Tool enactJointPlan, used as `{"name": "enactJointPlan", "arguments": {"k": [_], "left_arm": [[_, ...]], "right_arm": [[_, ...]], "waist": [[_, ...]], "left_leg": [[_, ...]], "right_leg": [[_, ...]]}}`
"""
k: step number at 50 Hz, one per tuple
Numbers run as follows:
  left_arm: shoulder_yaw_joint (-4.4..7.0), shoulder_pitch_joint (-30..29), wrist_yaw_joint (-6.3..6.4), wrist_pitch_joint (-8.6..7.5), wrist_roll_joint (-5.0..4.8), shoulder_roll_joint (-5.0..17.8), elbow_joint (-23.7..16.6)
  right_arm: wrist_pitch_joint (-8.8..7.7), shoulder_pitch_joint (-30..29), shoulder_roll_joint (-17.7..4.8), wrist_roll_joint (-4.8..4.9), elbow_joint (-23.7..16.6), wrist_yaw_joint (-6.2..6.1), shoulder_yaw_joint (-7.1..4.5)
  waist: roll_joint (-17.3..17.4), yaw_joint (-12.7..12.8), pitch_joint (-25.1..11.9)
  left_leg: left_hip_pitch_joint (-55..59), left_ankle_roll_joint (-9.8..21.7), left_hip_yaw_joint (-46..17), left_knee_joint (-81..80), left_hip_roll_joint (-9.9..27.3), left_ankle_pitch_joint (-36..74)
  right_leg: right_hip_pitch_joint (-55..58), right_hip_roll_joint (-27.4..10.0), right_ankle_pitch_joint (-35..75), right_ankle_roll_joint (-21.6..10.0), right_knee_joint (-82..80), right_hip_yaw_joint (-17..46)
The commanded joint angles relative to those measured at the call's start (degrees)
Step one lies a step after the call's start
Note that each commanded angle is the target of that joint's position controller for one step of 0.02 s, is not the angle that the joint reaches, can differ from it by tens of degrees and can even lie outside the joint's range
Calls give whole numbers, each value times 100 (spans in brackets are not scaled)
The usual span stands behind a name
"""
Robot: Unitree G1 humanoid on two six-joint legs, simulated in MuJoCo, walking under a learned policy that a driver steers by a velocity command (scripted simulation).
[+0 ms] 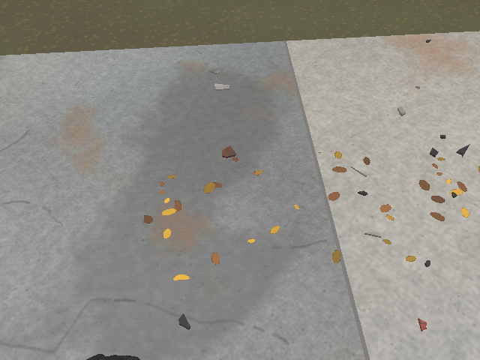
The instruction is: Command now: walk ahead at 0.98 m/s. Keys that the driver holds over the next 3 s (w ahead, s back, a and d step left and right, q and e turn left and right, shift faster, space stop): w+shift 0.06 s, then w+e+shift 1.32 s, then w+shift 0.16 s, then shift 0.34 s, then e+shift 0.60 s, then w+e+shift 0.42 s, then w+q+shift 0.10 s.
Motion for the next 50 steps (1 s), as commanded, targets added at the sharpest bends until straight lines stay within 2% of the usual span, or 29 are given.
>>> {"name": "enactJointPlan", "arguments": {"k": [1, 4, 6, 7, 8, 9, 10, 11, 12, 13, 14, 16, 20, 23, 25, 27, 28, 29, 30, 31, 32, 33, 34, 35, 38, 42, 45, 48, 50], "left_arm": [[-44, -774, -15, -59, -74, 205, -462], [45, -423, 92, -65, -62, 505, -409], [211, 1216, 202, -59, -81, 882, 75], [326, 2332, 271, -37, -48, 1061, 416], [482, 3120, 346, 24, 26, 1453, 554], [579, 2738, 283, 69, 89, 1712, 609], [570, 2364, 201, 61, 10, 1362, 582], [510, 2131, 188, 16, -24, 1069, 617], [469, 2021, 195, -6, -14, 827, 703], [428, 1946, 255, -33, -29, 734, 719], [377, 1886, 299, -65, -46, 668, 753], [378, 1968, 321, -170, -161, 788, 745], [464, 2081, 271, -269, -159, 1062, 551], [553, 2414, 205, -269, -233, 1288, 529], [569, 2521, 252, -214, -233, 1322, 512], [628, 2465, 297, -183, -178, 1603, 458], [669, 2225, 286, -182, -154, 1775, 386], [565, 1999, 261, -224, -127, 1370, 212], [309, 2652, 301, -219, -420, 276, -50], [275, 2542, 355, -144, -375, 701, -190], [331, 1892, 355, -58, -230, 972, -145], [338, 1605, 281, -7, -140, 977, -172], [338, 1338, 191, 51, -62, 897, -217], [316, 1360, 107, 139, -5, 743, -329], [197, 827, -18, 342, 18, 432, -703], [85, 134, -144, 361, -5, 498, -1192], [38, -569, -245, 352, 14, 607, -1351], [85, -223, -202, 318, -8, 789, -1202], [262, 1379, -73, 299, -27, 1146, -786]], "right_arm": [[-152, -62, -788, 39, -320, -80, -62], [-44, -2, -1192, -112, -259, -191, -107], [144, -143, -1408, -290, -227, -331, -189], [206, -432, -1446, -305, -309, -351, -222], [153, -620, -1056, -331, -500, -301, -154], [-3, -40, -355, 23, -799, -78, -16], [-98, -756, -805, -22, -994, -121, -47], [-173, -1393, -900, -59, -1207, -118, -46], [-197, -1588, -792, -129, -1293, -115, -5], [-133, -1798, -697, -254, -1428, -88, 22], [-19, -1779, -599, -366, -1511, -43, 55], [156, -1961, -565, -457, -1711, 19, 86], [188, -3476, -577, -295, -2393, 117, 219], [185, -3737, -708, -165, -2519, 97, 211], [182, -3768, -890, -167, -2604, 35, 164], [138, -2875, -1293, -162, -2397, -85, -11], [114, -1858, -1497, -164, -2167, -182, -121], [114, -636, -1897, -279, -1995, -317, -268], [117, -456, -2288, -586, -1968, -313, -357], [177, -830, -2136, -443, -1982, -234, -418], [195, -1396, -1483, -381, -2068, -205, -298], [201, -1609, -1156, -353, -2003, -175, -221], [203, -1515, -1022, -359, -1860, -174, -183], [166, -1366, -928, -329, -1688, -177, -144], [26, -1104, -658, -122, -1328, -59, -89], [-96, -1297, -893, -138, -1259, -56, -119], [-80, -1010, -1127, -145, -1113, -118, -156], [69, -640, -1622, -143, -1108, -249, -245], [271, -972, -1977, -184, -1250, -316, -350]], "waist": [[164, 157, 967], [668, 452, 270], [952, 1206, -647], [873, 1770, -1096], [304, 1878, -1525], [-1806, 934, -1879], [-730, 1041, -1413], [-85, 966, -804], [494, 702, -361], [608, 491, -98], [532, 247, 42], [362, 108, 292], [94, 427, 799], [-135, 725, 483], [-210, 754, 323], [-225, 328, -411], [-195, -270, -945], [27, -797, -1694], [1821, -248, -2519], [2049, -87, -2466], [1178, -115, -1366], [588, -42, -786], [380, -9, -467], [668, 162, -337], [696, 338, 7], [620, 576, 457], [276, 421, 846], [568, 710, 359], [800, 1573, -465]], "left_leg": [[-1148, 331, -400, -999, 1442, 3792], [364, 153, -134, 240, 1674, 7188], [529, 62, 113, 2464, 1840, 8070], [-134, 64, 266, 4120, 1718, 7319], [-1662, 142, 198, 6238, 1281, 4292], [-4489, -222, -358, 8193, 141, -735], [-5304, -15, -926, 8154, 533, -258], [-5342, 38, -1010, 7668, 828, 190], [-5031, 3, -969, 7146, 1025, 303], [-4740, -114, -987, 6811, 1155, 230], [-4531, -252, -958, 6551, 1214, 124], [-4534, -505, -820, 5980, 1341, -103], [-3671, -781, -368, 3562, 1187, 1631], [-2973, -679, -312, 2722, 895, 2584], [-2878, -601, -418, 2182, 790, 2327], [-1821, -474, -437, 2024, 529, 1497], [-662, -421, -453, 2079, 687, 1190], [747, -313, -1232, 2324, 1568, -230], [2202, 136, -4066, 1585, 3490, -1777], [1754, 330, -5489, 744, 3537, -2801], [809, 211, -4365, 631, 3131, -2756], [83, 150, -3357, 675, 2872, -1595], [-401, 26, -2548, 609, 2587, -592], [-704, -1, -2073, 584, 2513, -96], [-995, -194, -947, 379, 2360, 1220], [-1499, -292, 364, 11, 2145, 2506], [-1309, -441, 1104, -249, 1874, 3442], [-483, -564, 1333, 909, 2005, 7191], [-621, -449, 1170, 3020, 2294, 8107]], "right_leg": [[1233, 408, 564, -143, -1062, -450], [1694, 1073, -426, -357, -1367, -713], [3172, 1398, -1156, -584, -1386, -645], [4429, 1226, -1323, -760, -1642, -439], [5759, 177, -2757, -985, -1143, 908], [7240, -1122, -3754, -2098, -2359, 4791], [7011, -931, -3576, -1961, -2966, 4977], [6244, -775, -2980, -1734, -3047, 4168], [5332, -560, -2378, -1548, -3182, 3642], [4575, -279, -2044, -1426, -3255, 3227], [4049, -70, -1934, -1366, -3358, 2955], [3396, 97, -1876, -1420, -3562, 2729], [2138, 603, -953, -1135, -4028, 2164], [2750, 512, 264, -849, -3855, 2200], [3591, 428, 893, -672, -3350, 2303], [4121, 447, 2382, -428, -1879, 2283], [3706, 635, 2212, -327, -594, 2200], [2793, 899, 975, -288, 1131, 1985], [980, 1489, -3612, -161, 3055, 1377], [288, 1121, -3244, -274, 3705, 1098], [50, 759, -2583, -268, 3626, 933], [143, 558, -2241, -222, 3336, 847], [285, 403, -2178, -194, 3160, 839], [364, 303, -2170, -151, 3081, 829], [1, 78, -1944, -144, 2995, 663], [123, 66, -794, -165, 1858, 330], [686, 379, -447, -385, 416, -448], [1688, 1058, -857, -661, -83, -948], [3355, 1337, -1447, -896, -150, -728]]}}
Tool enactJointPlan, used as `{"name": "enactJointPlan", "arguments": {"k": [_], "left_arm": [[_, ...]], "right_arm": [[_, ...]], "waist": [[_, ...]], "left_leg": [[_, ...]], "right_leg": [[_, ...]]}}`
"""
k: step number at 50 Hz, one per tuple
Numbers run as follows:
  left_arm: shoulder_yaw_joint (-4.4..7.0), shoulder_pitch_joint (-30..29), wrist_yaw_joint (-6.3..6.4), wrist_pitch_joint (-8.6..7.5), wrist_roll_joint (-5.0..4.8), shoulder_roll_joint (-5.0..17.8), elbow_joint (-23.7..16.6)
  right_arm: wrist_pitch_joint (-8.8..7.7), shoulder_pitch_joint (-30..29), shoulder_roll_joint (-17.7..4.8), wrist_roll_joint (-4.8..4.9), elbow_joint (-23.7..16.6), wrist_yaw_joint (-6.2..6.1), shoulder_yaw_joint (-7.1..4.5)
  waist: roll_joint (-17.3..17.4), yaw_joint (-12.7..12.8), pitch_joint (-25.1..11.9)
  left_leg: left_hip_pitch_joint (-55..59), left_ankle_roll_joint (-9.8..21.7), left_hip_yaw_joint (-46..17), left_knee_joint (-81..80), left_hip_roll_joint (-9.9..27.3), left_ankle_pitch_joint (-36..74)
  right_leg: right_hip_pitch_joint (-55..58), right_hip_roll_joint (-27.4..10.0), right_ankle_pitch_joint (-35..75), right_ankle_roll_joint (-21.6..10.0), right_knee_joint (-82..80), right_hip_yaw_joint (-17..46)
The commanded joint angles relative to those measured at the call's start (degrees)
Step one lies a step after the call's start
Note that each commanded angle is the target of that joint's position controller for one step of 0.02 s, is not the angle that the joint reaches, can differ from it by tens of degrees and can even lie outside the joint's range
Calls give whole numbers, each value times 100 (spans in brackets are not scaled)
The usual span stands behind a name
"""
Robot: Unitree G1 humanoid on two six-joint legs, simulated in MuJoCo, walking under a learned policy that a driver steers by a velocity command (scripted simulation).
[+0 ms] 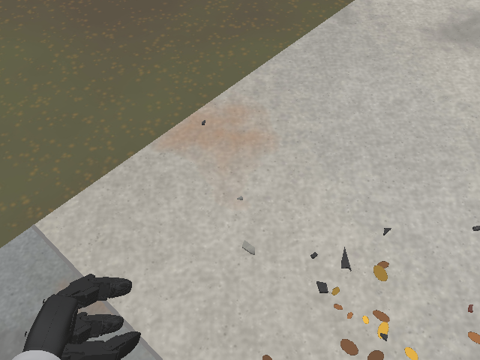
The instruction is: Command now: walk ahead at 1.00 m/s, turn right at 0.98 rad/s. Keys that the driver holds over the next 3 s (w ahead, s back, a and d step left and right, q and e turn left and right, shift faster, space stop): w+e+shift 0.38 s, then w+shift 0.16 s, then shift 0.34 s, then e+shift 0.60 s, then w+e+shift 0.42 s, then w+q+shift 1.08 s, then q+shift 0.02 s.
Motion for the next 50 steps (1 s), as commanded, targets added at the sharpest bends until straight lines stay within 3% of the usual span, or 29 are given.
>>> {"name": "enactJointPlan", "arguments": {"k": [1, 2, 3, 4, 6, 9, 12, 16, 19, 21, 22, 23, 24, 25, 26, 27, 30, 33, 34, 36, 38, 42, 43, 44, 45, 46, 47, 48, 50], "left_arm": [[439, 3187, 218, -38, -20, 914, 686], [669, 3082, 375, 38, -214, 1211, 774], [731, 2402, 371, 121, 32, 1939, 489], [763, 2823, 446, 184, 52, 1869, 320], [636, 2562, 538, 56, -43, 1279, 603], [468, 2169, 562, -216, -103, 898, 553], [472, 2235, 510, -347, -104, 931, 573], [561, 2570, 411, -377, -171, 1063, 654], [601, 2685, 462, -342, -182, 1154, 698], [623, 2667, 482, -341, -115, 1378, 765], [616, 2458, 450, -364, -85, 1438, 770], [453, 2325, 448, -445, -49, 886, 665], [215, 3197, 430, -461, -312, -17, 426], [153, 2898, 500, -410, -131, 383, 563], [216, 2362, 465, -355, -33, 629, 570], [202, 2003, 395, -333, 44, 646, 514], [117, 1712, 313, -209, 83, 313, 362], [53, 1420, 306, -199, 126, 227, 142], [53, 1415, 351, -290, -429, 178, 126], [-62, 759, 247, -422, -285, 83, 9], [-17, 562, 164, -448, -187, 182, -57], [274, 1835, 289, -380, -34, 708, 397], [376, 2331, 388, -336, 36, 1126, 487], [240, 2211, 443, -297, 204, 1138, 396], [192, 2179, 371, -265, 51, 811, 390], [280, 1677, 336, -219, -147, 863, 237], [311, 1326, 347, -179, -289, 831, 170], [316, 1204, 381, -140, -292, 825, 126], [378, 1085, 422, -73, -179, 877, 67]], "right_arm": [[121, -1043, -1539, -41, -801, -82, -338], [140, -1187, -1280, -33, -878, -4, -339], [37, -652, -659, -55, -1520, 65, -155], [-130, -1299, -898, 6, -1852, 66, -121], [-216, -1697, -903, -36, -1883, 66, -69], [148, -1438, -775, -289, -1747, 59, -20], [239, -2398, -535, -199, -2173, 144, 78], [205, -3163, -462, 0, -2401, 211, 150], [164, -3201, -690, 24, -2455, 175, 89], [119, -2180, -1075, 13, -2152, 73, -91], [95, -1099, -1233, 1, -1900, -16, -193], [64, 106, -1561, -127, -1693, -140, -320], [42, -92, -2104, -336, -1634, -88, -428], [84, -702, -1590, -200, -1709, 14, -410], [93, -1118, -1102, -132, -1728, 64, -316], [90, -1201, -895, -132, -1608, 104, -275], [-89, -893, -561, -91, -1117, 157, -115], [-229, -879, -714, 81, -878, 240, -100], [-264, -1727, -843, 364, -1151, 119, -168], [-266, -1583, -1049, 391, -1105, -10, -199], [-277, -1199, -1331, 365, -942, -46, -274], [-142, -1213, -1305, 391, -899, -63, -250], [-127, -1105, -1089, 233, -1033, -69, -160], [-97, 73, -418, 102, -906, 25, 71], [-56, 407, -778, 169, -740, 102, 36], [0, -278, -1100, 267, -967, 95, -45], [62, -1047, -1223, 214, -1151, -14, -99], [155, -1366, -1196, 159, -1233, -130, -129], [310, -1295, -1049, 125, -1352, -218, -132]], "waist": [[720, 2026, -1186], [-254, 1830, -1080], [-1180, 718, -1423], [-270, 1202, -2051], [649, 655, -415], [758, 66, 31], [495, 238, 327], [94, 680, 142], [-46, 726, -36], [6, 246, -729], [105, -420, -1236], [512, -891, -1888], [2622, -49, -2477], [1889, -25, -1836], [982, 4, -1076], [384, 31, -705], [538, 304, -135], [771, 479, -127], [1038, 698, -141], [776, 425, -330], [837, 391, -458], [679, 1095, -972], [-60, 1199, -1421], [-1361, 495, -2402], [-925, 528, -3185], [-573, 549, -2466], [0, 588, -1647], [226, 494, -1214], [32, 169, -945]], "left_leg": [[-2160, 628, -516, 3752, 1420, 8120], [-3707, 486, -573, 5996, 345, 2905], [-5964, 187, -1197, 7889, -235, -327], [-6618, 204, -2286, 7944, -188, 36], [-6405, 268, -2438, 6463, 385, 466], [-5220, 42, -2426, 5418, 675, 189], [-4824, -82, -2138, 3884, 661, 1127], [-4031, 100, -2058, 2126, 239, 3042], [-3588, 237, -2185, 1312, 12, 2873], [-2568, 403, -2015, 1241, -291, 2063], [-1429, 500, -1892, 1225, -207, 1789], [-104, 676, -2861, 1292, 696, 169], [991, 1330, -6408, -23, 2309, -1463], [336, 1450, -7272, -501, 2202, -2329], [-443, 1421, -6191, -444, 1940, -1937], [-1055, 1386, -5358, -411, 1670, -984], [-1876, 1369, -3831, -274, 1343, 3334], [-2038, 1291, -2691, -365, 1166, 5952], [-2068, 1316, -2488, -370, 1020, 5568], [-2607, 1207, -1991, -524, 738, 5361], [-2531, 1166, -2051, -539, 860, 5125], [-2315, 771, -1742, 1446, 574, 5741], [-3143, 510, -1584, 3168, 161, 3858], [-4333, 204, -2038, 5432, -476, -1328], [-4335, 169, -2873, 5912, -260, -1315], [-4868, 117, -2640, 5951, -145, -1071], [-5164, 90, -2468, 5682, -45, -643], [-5093, 37, -2463, 5512, -15, -340], [-4574, 17, -2536, 4974, -15, -101]], "right_leg": [[4252, 626, -607, -435, -390, 249], [5289, 240, -1097, -547, -837, 1204], [6459, -1151, -202, -1469, -1158, 4083], [6646, -1518, -1548, -1829, -2317, 5374], [4647, -1279, -1595, -1257, -3027, 4835], [2615, -601, -589, -1058, -3095, 3766], [1662, -125, -393, -903, -3379, 3264], [1986, 31, 697, -452, -3196, 3164], [2831, -165, 1475, -179, -2679, 3434], [3456, -200, 3181, 57, -1368, 3284], [3144, -40, 3320, 189, -40, 3009], [2216, 232, 2022, 270, 1889, 2654], [382, 1007, -2361, 545, 3505, 2041], [-324, 506, -1901, 405, 3844, 1904], [-356, 188, -1349, 429, 3642, 1786], [-217, 32, -1116, 462, 3333, 1721], [9, 3, -1593, 681, 2786, 1769], [94, 171, -1233, 845, 1625, 1499], [97, -71, -948, 908, 919, 1493], [1206, 5, 343, 961, -461, 1015], [1889, 127, 1120, 889, -971, 1039], [3486, 289, 1656, 451, -1599, 957], [4593, -601, 4001, 123, -1315, 1828], [5845, -2233, 6849, -1008, -943, 3775], [5865, -2239, 6337, -1383, -1123, 4290], [5251, -1896, 4614, -1327, -1464, 4001], [4385, -1518, 3425, -966, -1783, 3678], [3601, -1314, 2838, -769, -2052, 3534], [2514, -1046, 2188, -620, -2364, 3384]]}}
Over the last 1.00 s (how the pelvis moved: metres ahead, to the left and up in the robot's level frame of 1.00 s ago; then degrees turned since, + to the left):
0.91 -0.16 -0.03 -43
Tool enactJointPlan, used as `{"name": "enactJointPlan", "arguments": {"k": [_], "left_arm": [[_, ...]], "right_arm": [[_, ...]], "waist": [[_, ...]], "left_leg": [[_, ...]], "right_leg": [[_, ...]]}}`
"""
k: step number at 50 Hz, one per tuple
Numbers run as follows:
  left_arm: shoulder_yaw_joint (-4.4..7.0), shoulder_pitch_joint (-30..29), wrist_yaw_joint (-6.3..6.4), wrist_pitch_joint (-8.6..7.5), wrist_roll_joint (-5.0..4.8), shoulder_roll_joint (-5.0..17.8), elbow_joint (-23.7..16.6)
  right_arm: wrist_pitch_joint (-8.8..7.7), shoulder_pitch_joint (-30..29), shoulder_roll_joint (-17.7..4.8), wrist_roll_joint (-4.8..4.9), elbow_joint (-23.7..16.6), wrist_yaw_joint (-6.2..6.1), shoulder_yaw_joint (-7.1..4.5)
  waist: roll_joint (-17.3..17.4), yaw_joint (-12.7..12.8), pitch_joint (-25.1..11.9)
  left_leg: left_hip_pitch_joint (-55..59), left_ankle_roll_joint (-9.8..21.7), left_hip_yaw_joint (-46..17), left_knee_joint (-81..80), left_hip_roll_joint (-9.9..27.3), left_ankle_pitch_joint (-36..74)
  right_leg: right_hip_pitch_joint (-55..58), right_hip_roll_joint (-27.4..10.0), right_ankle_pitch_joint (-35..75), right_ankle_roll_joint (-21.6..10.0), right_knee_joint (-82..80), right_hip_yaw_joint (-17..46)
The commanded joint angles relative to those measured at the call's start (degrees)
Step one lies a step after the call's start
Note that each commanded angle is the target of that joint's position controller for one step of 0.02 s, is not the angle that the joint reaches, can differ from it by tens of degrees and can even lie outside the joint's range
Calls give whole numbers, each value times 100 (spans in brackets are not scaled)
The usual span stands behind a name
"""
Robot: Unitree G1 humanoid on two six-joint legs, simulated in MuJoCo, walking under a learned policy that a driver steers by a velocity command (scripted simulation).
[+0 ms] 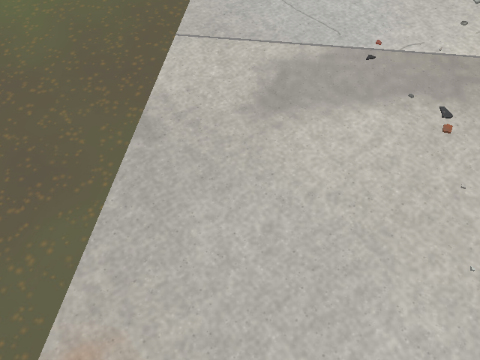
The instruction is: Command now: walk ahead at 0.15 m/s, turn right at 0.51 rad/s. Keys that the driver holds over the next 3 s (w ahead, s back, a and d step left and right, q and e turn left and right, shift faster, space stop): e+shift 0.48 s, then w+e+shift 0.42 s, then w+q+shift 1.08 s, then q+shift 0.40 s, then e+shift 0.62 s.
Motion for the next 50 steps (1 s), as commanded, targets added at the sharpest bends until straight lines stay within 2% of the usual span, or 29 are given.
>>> {"name": "enactJointPlan", "arguments": {"k": [1, 3, 5, 8, 10, 13, 14, 15, 16, 17, 18, 19, 20, 22, 24, 26, 29, 35, 36, 37, 38, 39, 40, 41, 42, 44, 46, 48, 50], "left_arm": [[377, 12, 95, 37, 23, 994, -466], [437, 55, 176, 91, 32, 1029, -522], [507, 91, 276, 186, -38, 1124, -578], [564, 120, 386, 336, -88, 1164, -652], [595, 231, 416, 405, -90, 1164, -673], [607, 258, 438, 488, -165, 1076, -742], [543, 559, 433, 510, -202, 807, -711], [509, 789, 420, 488, -222, 567, -843], [659, 773, 365, 382, -110, 1115, -873], [771, 836, 342, 395, -119, 1451, -750], [796, 986, 363, 469, -128, 1413, -596], [778, 1093, 391, 547, -86, 1266, -531], [733, 1136, 376, 596, -89, 1098, -538], [647, 793, 355, 600, -155, 877, -745], [574, 360, 306, 562, -163, 742, -969], [530, 184, 194, 512, -156, 720, -1127], [520, 26, 50, 432, -168, 753, -1200], [482, 32, -68, 370, -166, 598, -1017], [417, -100, -320, 471, 387, 654, -1123], [421, -53, -399, 485, 369, 586, -1063], [420, 460, -379, 462, 321, 542, -842], [552, 1626, -267, 409, 288, 783, -323], [598, 2495, -168, 334, 183, 1159, -121], [645, 2239, -44, 253, 55, 1855, -514], [669, 2250, 52, 213, 77, 1786, -458], [519, 1847, 139, 147, 175, 1409, -436], [368, 1419, 161, 16, 139, 1120, -439], [291, 1448, 119, -150, 123, 936, -247], [297, 1582, 67, -259, 87, 940, -63]], "right_arm": [[149, 563, -625, -51, -393, -157, -220], [183, 365, -433, -79, -496, -185, -182], [233, 110, -395, -84, -591, -169, -179], [258, -337, -393, -45, -749, -108, -189], [217, -495, -421, -5, -810, -61, -211], [137, -156, -546, 49, -710, 3, -327], [151, -25, -810, -16, -690, -13, -417], [230, -262, -1296, -269, -806, -16, -523], [207, -439, -1086, -411, -903, -18, -522], [188, -802, -742, -350, -1044, -63, -436], [192, -1041, -500, -246, -1101, -95, -384], [202, -1139, -419, -149, -1127, -130, -357], [212, -1136, -386, -114, -1128, -156, -331], [243, -937, -443, -153, -1079, -174, -352], [299, -559, -555, -178, -954, -184, -417], [296, -138, -839, -82, -828, -149, -547], [153, -76, -1109, 26, -774, -63, -671], [-21, -227, -1207, 125, -630, 125, -774], [127, 126, -1096, -308, -529, 223, -701], [220, 98, -1099, -292, -494, 259, -699], [280, -39, -1064, -215, -525, 261, -671], [298, -81, -826, -254, -556, 262, -595], [312, -558, -161, -344, -808, 299, -372], [243, -1268, -15, -423, -1530, 334, -289], [133, -1744, -355, -466, -1767, 380, -327], [-14, -1095, -769, -396, -1347, 427, -382], [68, -559, -880, -407, -1033, 492, -392], [180, -674, -743, -313, -968, 540, -334], [189, -954, -549, -211, -972, 563, -248]], "waist": [[-433, -245, -967], [-550, -242, -1136], [-561, -204, -1358], [-729, -100, -1230], [-921, -21, -1115], [-1049, -193, -1026], [-519, -104, -1185], [1152, 194, -1069], [1406, 202, -957], [994, 308, -779], [679, 374, -633], [590, 386, -565], [591, 353, -448], [683, 170, -330], [757, -119, -418], [868, -339, -761], [928, -359, -661], [739, -137, -279], [686, -192, -504], [770, -114, -380], [505, 227, -313], [-489, 768, -579], [-1865, 1205, -280], [-2353, 1150, -211], [-1364, 1235, -86], [-774, 668, 31], [-808, 260, 99], [-656, 183, 312], [-503, 234, 398]], "left_leg": [[-450, -61, -194, -500, 122, 269], [-252, -91, -135, -1176, -54, 464], [-80, -116, -219, -1638, -184, 884], [135, -90, -319, -2348, -358, 1302], [309, -55, -377, -2891, -431, 1326], [1219, 117, -322, -4518, -290, 1920], [1993, 441, -778, -4986, 530, 2049], [2302, 1271, -2289, -5202, 1958, 2534], [1798, 1744, -2957, -5475, 2490, 2565], [1575, 1641, -2311, -5404, 2210, 2409], [1406, 1381, -1642, -5314, 1740, 2179], [1417, 1249, -1237, -5233, 1505, 2239], [1319, 1265, -876, -5243, 1417, 2554], [1434, 1354, -326, -5330, 1294, 2839], [1966, 1515, -171, -5297, 1435, 3125], [2418, 1531, -354, -5595, 1738, 1633], [2431, 1377, -418, -5989, 2004, 31], [2026, 1098, 511, -6044, 2033, 6], [1941, 839, 1059, -5834, 1989, -363], [1577, 733, 1317, -5567, 1902, -439], [1025, 618, 1675, -4884, 1733, -388], [293, 490, 2143, -2918, 1267, 556], [-1766, 375, 2055, -430, 789, -749], [-3734, 141, 916, 508, 21, -800], [-4176, 148, 222, 660, 436, -183], [-3388, 98, 221, 49, 691, 772], [-2505, 2, 314, -560, 704, 1377], [-2281, -4, 532, -1118, 627, 2014], [-2081, 123, 701, -1831, 531, 2572]], "right_leg": [[913, -1447, 2108, -1266, -911, 1941], [682, -1281, 2105, -1222, -906, 1887], [631, -1176, 1345, -1105, -907, 2030], [452, -965, -108, -829, -983, 2291], [544, -905, -487, -697, -948, 2525], [519, -681, -816, -361, -560, 2748], [13, -292, -2123, -65, 196, 2340], [-1142, 601, -3102, 253, 1568, 1027], [-1456, 128, -2888, 517, 2814, 901], [-1343, -154, -2432, 639, 3418, 708], [-1264, -234, -2061, 719, 3696, 572], [-1334, -277, -1793, 795, 4160, 447], [-1371, -359, -1673, 875, 4524, 300], [-1501, -590, -1390, 1002, 4274, -76], [-1656, -810, -1338, 1116, 3726, -198], [-1657, -1027, -1441, 1079, 3343, -304], [-1523, -1182, -1557, 811, 2834, -445], [-315, -1203, -1958, 267, 1619, -882], [289, -819, -2187, 132, 1081, -1308], [823, -679, -1950, 63, 800, -1563], [1629, -484, -1623, -24, 412, -1676], [2878, -207, -2020, -179, 271, -1378], [3490, -1324, -3128, -495, -193, 682], [3655, -2224, -3312, -1134, -1348, 3581], [3698, -2586, -3381, -1428, -1795, 3861], [3134, -2131, -3018, -1285, -1607, 2810], [2470, -1605, -2654, -1116, -1995, 2057], [2288, -1379, -1655, -1032, -2280, 1464], [2397, -1197, -506, -864, -2279, 844]]}}
Over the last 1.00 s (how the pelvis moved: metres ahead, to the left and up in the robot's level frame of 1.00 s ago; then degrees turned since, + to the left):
0.74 -0.16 0.02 -36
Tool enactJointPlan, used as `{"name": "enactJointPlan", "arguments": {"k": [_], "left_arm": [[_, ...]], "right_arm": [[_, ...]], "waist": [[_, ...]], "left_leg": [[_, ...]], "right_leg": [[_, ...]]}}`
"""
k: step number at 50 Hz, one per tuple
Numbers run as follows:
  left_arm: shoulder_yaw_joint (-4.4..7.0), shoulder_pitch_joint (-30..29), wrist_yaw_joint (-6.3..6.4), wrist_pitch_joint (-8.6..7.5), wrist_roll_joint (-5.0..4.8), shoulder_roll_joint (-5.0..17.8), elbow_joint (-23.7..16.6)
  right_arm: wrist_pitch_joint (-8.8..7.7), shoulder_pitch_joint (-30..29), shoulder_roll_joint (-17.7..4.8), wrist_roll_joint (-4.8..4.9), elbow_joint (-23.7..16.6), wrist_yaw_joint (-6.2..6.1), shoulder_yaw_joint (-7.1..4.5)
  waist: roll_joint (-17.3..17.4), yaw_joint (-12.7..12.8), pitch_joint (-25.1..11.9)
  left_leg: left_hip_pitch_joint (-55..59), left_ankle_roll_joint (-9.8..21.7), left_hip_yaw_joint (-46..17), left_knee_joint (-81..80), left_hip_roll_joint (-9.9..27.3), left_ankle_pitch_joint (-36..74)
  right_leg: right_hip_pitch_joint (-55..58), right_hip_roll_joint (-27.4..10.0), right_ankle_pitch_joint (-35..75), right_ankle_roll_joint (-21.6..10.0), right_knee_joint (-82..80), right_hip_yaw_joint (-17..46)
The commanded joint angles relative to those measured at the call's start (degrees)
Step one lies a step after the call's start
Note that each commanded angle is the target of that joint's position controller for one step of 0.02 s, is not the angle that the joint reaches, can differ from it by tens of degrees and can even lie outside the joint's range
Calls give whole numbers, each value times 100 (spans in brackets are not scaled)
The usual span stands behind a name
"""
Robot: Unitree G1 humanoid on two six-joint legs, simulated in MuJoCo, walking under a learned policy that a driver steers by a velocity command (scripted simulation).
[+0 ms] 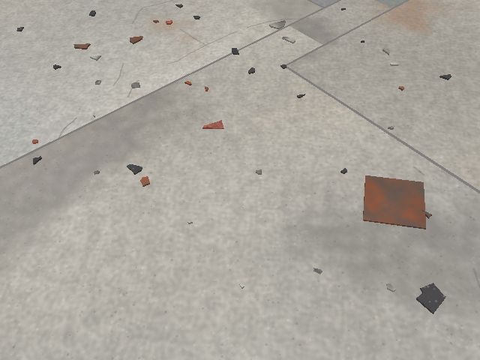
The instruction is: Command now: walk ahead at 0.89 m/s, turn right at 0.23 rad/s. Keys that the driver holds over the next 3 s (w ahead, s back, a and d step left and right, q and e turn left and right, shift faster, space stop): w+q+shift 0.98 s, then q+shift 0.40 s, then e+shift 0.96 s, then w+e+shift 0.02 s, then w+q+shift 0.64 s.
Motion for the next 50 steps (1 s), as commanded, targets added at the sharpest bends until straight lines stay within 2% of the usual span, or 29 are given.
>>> {"name": "enactJointPlan", "arguments": {"k": [1, 5, 7, 8, 10, 11, 12, 13, 14, 15, 16, 17, 20, 22, 24, 28, 30, 31, 32, 33, 34, 35, 36, 37, 39, 42, 45, 48, 50], "left_arm": [[263, -339, -8, -304, -54, 984, -220], [220, -130, 41, -427, -12, 1023, 173], [252, -146, 111, -437, 75, 1214, 280], [289, -185, 163, -389, 166, 1333, 301], [356, -590, 256, -226, 305, 1476, 228], [315, -806, 252, -235, 271, 1361, 167], [87, -378, 65, -324, 118, 377, -78], [21, -819, 39, -492, 180, 608, -300], [23, -1136, 34, -569, 168, 852, -413], [-6, -1304, 31, -610, 202, 936, -411], [-44, -1475, 41, -570, 261, 860, -470], [-81, -1513, 43, -465, 341, 778, -564], [-214, -1775, 23, -203, 409, 555, -745], [-286, -2613, -45, -210, 285, 499, -1091], [-352, -3132, -110, -227, 179, 348, -1264], [-293, -3373, -71, -274, 97, 491, -1382], [-175, -2906, 11, -312, 101, 751, -1257], [-46, -2184, 85, -338, 70, 1022, -1067], [84, -1067, 184, -373, 70, 1260, -826], [278, 317, 334, -386, 210, 1704, -638], [368, 44, 307, -354, 347, 2106, -643], [407, -522, 269, -272, 282, 1723, -683], [269, -857, 252, -263, 232, 1129, -711], [201, -909, 223, -262, 246, 855, -564], [150, -652, 229, -328, 208, 710, -204], [110, -506, 110, -469, 40, 492, 109], [131, -817, 95, -569, 58, 625, 167], [175, -580, 107, -590, 76, 843, 347], [214, -273, 153, -556, 69, 1051, 428]], "right_arm": [[-59, -864, -513, 136, -453, 41, -86], [-86, -1272, -324, 222, -561, 73, 13], [-73, -835, -449, 247, -398, 5, -43], [-57, -350, -590, 249, -253, -36, -99], [-42, 1760, -871, 247, 409, -126, -260], [-24, 2739, -1191, 196, 666, -215, -412], [5, 2474, -1713, 105, 727, -248, -554], [20, 1670, -1378, 275, 515, -183, -490], [-26, 1356, -1293, 255, 417, -188, -500], [-56, 1414, -1043, 262, 521, -187, -457], [-101, 1379, -903, 236, 585, -224, -404], [-142, 1318, -728, 222, 676, -259, -317], [-309, 1366, -889, 271, 668, -269, -327], [-345, 1410, -928, 292, 611, -289, -359], [-351, 1490, -960, 340, 609, -277, -410], [-342, 1763, -1121, 377, 672, -297, -492], [-329, 1668, -1253, 342, 646, -365, -528], [-337, 1578, -1437, 293, 637, -355, -562], [-381, 1272, -1496, 273, 578, -321, -572], [-468, 1138, -877, 255, 419, -323, -406], [-463, 1724, -99, 572, 20, -310, -170], [-327, 1417, -542, 418, 150, -366, -152], [-258, 804, -808, 274, 171, -328, -220], [-213, 542, -776, 226, 144, -253, -231], [-70, 277, -519, 92, -31, -74, -184], [113, -169, -247, 98, -379, 46, -58], [126, -690, -305, 116, -735, 129, 24], [111, -1305, -339, 125, -878, 238, 101], [72, -1400, -348, 99, -820, 249, 119]], "waist": [[-727, -21, 809], [-628, -4, 994], [-736, -243, 514], [-881, -495, 132], [-996, -1482, -743], [-579, -1959, -986], [1387, -1069, -890], [1012, -899, -1001], [311, -755, -493], [-481, -638, -230], [-726, -458, 129], [-705, -213, 361], [-525, -69, 734], [-461, -292, 985], [-271, -573, 951], [-80, -838, 508], [-35, -593, 100], [-68, -214, -441], [-105, 456, -998], [-721, 943, -1858], [-2800, 264, -2753], [-1985, 231, -2048], [-1131, 333, -1169], [-598, 261, -602], [-885, 59, -94], [-877, -150, 221], [-860, -388, 556], [-523, -292, 961], [-485, -276, 910]], "left_leg": [[-537, 166, 267, -1011, -92, 910], [247, 801, 497, -2117, -334, 1370], [1062, 1052, 681, -2095, -869, 1044], [1469, 1144, 778, -1933, -1123, 688], [3233, 1324, 807, -1887, -1454, -17], [4549, 1560, 22, -2112, -1086, -862], [5816, 2678, -3381, -2888, 417, -2661], [5497, 2768, -5570, -4350, 734, -2889], [4905, 2624, -5089, -4495, 770, -2852], [4235, 2447, -4563, -4568, 639, -2378], [3507, 2286, -4001, -4596, 392, -1817], [2895, 2191, -3543, -4650, 135, -1416], [1921, 2278, -2827, -4883, -213, -839], [1400, 2149, -2577, -5191, -413, -539], [1388, 1832, -2366, -5170, -619, 78], [2576, 1523, -2486, -4570, -446, 1943], [3082, 1291, -2545, -3742, -403, 3191], [3214, 1168, -2463, -2798, -467, 3870], [2651, 1056, -2347, -1458, -688, 3564], [1803, 1081, -1879, 414, -937, 1675], [108, 875, -1186, 2077, -1503, -1849], [-650, 968, -912, 2476, -871, -1259], [-752, 957, -770, 2227, -625, -786], [-610, 915, -716, 1937, -427, -568], [-478, 847, -700, 1691, -172, -537], [-839, 811, -565, 1612, 27, -315], [-687, 788, -327, 852, 21, 605], [-67, 992, 400, -605, -220, 1147], [568, 1191, 967, -1237, -708, 1088]], "right_leg": [[-51, -1095, 1704, -745, -1421, 714], [254, -1441, 3389, -510, -1932, -20], [714, -1540, 6259, -306, -1256, -424], [1003, -1590, 7615, -195, -524, -574], [699, -1569, 8650, -75, 2250, -787], [-573, -1177, 7375, -9, 4516, -883], [-3554, 132, 940, 402, 7132, -519], [-4210, 251, 50, 235, 7349, 418], [-4289, -193, 439, 162, 7059, 673], [-4009, -456, 615, 123, 6470, 610], [-3771, -635, 556, 184, 5996, 553], [-3525, -731, 437, 310, 5627, 524], [-3466, -993, 335, 627, 4584, 213], [-3264, -1002, 1215, 805, 3389, -58], [-2793, -875, 2231, 844, 2274, -196], [-2334, -584, 2697, 736, 1286, -188], [-1592, -367, 2075, 652, 903, -125], [-775, -243, 1456, 570, 927, -146], [566, -542, 1125, 455, 1017, 29], [1983, -1805, -982, 268, 1052, 1185], [3114, -3464, -2524, -385, -176, 4642], [2416, -3190, -3286, -464, -466, 4789], [1643, -2814, -2411, -317, -334, 3569], [926, -2569, -1068, -222, -345, 2625], [213, -2226, 185, -51, -494, 1459], [-63, -2165, 1345, 73, -769, 483], [-559, -1923, 2262, 183, -1141, -623], [-598, -1626, 3286, 339, -1389, -1509], [-177, -1549, 6021, 468, -825, -1818]]}}
Over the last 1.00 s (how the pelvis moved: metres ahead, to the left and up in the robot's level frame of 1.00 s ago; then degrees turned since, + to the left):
0.14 -0.14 0.01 -51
